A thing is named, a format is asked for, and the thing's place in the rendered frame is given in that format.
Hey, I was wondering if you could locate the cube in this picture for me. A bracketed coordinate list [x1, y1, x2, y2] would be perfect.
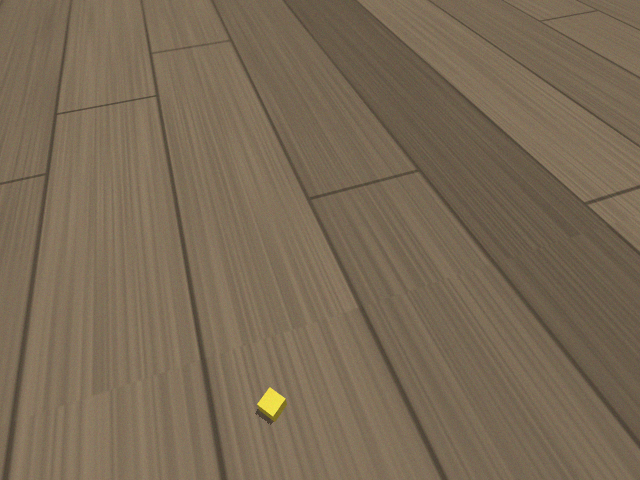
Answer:
[257, 387, 287, 422]

